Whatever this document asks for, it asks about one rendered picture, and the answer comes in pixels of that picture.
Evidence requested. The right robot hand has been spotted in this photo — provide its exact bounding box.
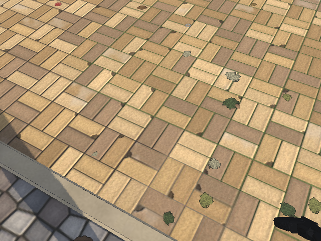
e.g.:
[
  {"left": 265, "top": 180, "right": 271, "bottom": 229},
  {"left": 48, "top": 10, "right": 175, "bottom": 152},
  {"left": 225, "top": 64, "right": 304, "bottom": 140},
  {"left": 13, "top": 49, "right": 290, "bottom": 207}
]
[{"left": 273, "top": 216, "right": 321, "bottom": 241}]

